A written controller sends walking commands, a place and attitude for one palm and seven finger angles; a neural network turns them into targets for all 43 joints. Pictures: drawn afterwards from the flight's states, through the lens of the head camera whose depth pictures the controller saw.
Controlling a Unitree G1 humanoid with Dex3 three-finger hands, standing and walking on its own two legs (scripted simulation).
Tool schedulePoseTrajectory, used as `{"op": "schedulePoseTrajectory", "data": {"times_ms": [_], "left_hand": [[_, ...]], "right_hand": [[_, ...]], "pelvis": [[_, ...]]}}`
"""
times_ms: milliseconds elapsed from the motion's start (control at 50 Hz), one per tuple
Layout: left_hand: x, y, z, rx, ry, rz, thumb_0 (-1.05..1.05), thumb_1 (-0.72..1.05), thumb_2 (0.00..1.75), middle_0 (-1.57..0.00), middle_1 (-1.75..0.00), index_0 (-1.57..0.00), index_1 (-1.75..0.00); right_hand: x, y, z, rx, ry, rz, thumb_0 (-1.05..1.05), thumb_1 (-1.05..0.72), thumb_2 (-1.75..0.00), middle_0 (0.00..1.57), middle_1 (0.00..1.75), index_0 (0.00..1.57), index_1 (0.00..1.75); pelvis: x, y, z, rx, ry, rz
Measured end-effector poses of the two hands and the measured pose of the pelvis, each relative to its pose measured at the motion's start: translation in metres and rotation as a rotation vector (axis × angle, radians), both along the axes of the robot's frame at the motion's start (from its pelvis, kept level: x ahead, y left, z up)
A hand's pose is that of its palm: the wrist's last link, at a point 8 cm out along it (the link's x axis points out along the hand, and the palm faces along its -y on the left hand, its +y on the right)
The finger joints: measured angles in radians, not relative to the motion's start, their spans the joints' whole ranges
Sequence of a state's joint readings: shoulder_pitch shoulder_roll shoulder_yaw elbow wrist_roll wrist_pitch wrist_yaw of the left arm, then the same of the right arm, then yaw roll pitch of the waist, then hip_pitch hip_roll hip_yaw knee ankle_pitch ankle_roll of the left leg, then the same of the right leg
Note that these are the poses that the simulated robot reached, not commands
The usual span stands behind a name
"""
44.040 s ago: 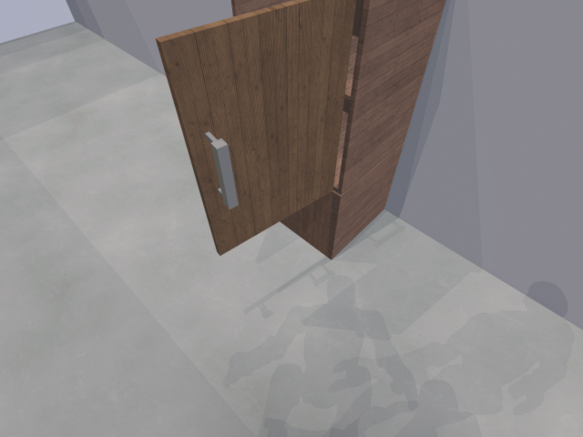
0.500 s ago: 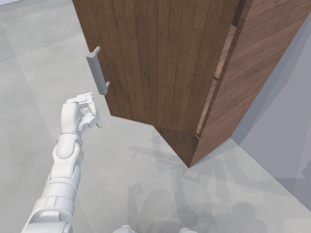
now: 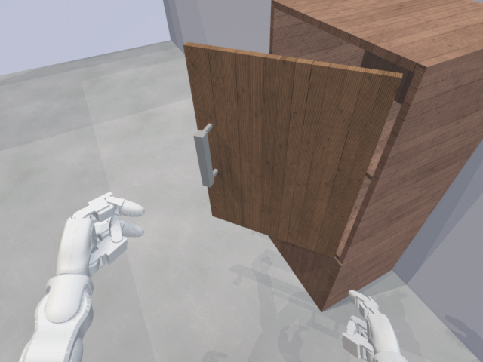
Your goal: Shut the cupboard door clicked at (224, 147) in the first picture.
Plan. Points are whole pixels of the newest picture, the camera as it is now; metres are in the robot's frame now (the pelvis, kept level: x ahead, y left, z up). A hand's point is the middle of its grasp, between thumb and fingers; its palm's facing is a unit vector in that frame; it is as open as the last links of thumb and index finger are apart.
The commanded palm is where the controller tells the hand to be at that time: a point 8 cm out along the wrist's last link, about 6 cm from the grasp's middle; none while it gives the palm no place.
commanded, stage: draw the hand back to the body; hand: left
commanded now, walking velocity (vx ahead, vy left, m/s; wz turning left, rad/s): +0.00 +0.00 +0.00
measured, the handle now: (208, 155) +0.62 +0.16 -0.03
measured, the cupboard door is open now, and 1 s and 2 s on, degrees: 39 39 39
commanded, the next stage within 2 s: step back with the hand held close in 0.68 s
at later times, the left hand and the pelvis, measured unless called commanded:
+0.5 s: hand (44, 269) +0.18 +0.26 +0.16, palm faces +0.47 -0.78 -0.40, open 7.2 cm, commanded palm +0.13 +0.30 +0.18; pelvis +0.00 +0.00 +0.00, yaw +0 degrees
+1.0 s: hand (50, 262) +0.19 +0.26 +0.16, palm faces +0.41 -0.79 -0.46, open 7.4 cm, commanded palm +0.13 +0.30 +0.18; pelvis -0.01 +0.00 +0.00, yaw +0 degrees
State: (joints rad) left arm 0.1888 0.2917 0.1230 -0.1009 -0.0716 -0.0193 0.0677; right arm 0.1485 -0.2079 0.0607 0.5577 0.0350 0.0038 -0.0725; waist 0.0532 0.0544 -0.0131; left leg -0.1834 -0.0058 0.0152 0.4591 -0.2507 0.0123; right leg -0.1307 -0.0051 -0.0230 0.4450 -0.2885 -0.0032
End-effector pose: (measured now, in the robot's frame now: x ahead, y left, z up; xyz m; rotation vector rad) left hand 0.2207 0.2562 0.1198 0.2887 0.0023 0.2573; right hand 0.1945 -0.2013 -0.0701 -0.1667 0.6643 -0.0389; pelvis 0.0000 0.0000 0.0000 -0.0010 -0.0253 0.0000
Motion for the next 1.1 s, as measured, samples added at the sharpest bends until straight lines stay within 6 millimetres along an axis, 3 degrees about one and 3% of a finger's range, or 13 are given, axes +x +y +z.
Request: {"op": "schedulePoseTrajectory", "data": {"times_ms": [140,400,580,760,900,1100], "left_hand": [[-0.031,0.02,0.024,0.075,-0.028,0.072,0.02,0.9,0.9,-0.66,-0.8,-0.66,-0.8],[-0.085,0.046,0.064,0.227,-0.111,0.204,0.02,0.89,0.9,-0.32,-0.43,-0.32,-0.43],[-0.083,0.036,0.049,0.165,-0.101,0.19,0.02,0.89,0.9,-0.23,-0.32,-0.23,-0.32],[-0.08,0.03,0.058,0.187,-0.134,0.159,0.02,0.89,0.9,-0.21,-0.31,-0.21,-0.31],[-0.078,0.036,0.06,0.224,-0.138,0.16,0.02,0.89,0.9,-0.21,-0.3,-0.21,-0.3],[-0.072,0.051,0.055,0.272,-0.104,0.091,0.02,0.89,0.9,-0.21,-0.3,-0.21,-0.3]], "right_hand": [[-0.007,0.005,-0.007,0.012,0.029,0.016,0.01,-0.9,-0.9,0.21,0.3,0.2,0.3],[-0.024,-0.017,-0.015,-0.015,0.036,-0.019,0.01,-0.9,-0.9,0.21,0.3,0.2,0.3],[-0.027,-0.026,-0.009,-0.036,0.004,-0.032,0.01,-0.9,-0.9,0.21,0.3,0.2,0.3],[-0.027,-0.027,-0.005,-0.024,-0.023,-0.041,0.01,-0.9,-0.9,0.21,0.3,0.2,0.3],[-0.029,-0.03,-0.011,-0.025,0.016,-0.051,0.01,-0.9,-0.9,0.21,0.3,0.2,0.3],[-0.046,-0.036,-0.012,-0.075,0.087,-0.155,0.01,-0.9,-0.9,0.21,0.3,0.2,0.3]], "pelvis": [[0.004,0.002,0.002,0.001,-0.017,0.0],[0.0,-0.001,0.002,0.0,-0.034,0.001],[-0.007,-0.007,0.002,0.001,-0.042,0.0],[-0.007,-0.01,0.002,0.0,-0.047,-0.008],[-0.007,-0.008,0.001,-0.015,-0.006,-0.001],[-0.014,0.011,-0.002,-0.007,0.04,-0.018]]}}
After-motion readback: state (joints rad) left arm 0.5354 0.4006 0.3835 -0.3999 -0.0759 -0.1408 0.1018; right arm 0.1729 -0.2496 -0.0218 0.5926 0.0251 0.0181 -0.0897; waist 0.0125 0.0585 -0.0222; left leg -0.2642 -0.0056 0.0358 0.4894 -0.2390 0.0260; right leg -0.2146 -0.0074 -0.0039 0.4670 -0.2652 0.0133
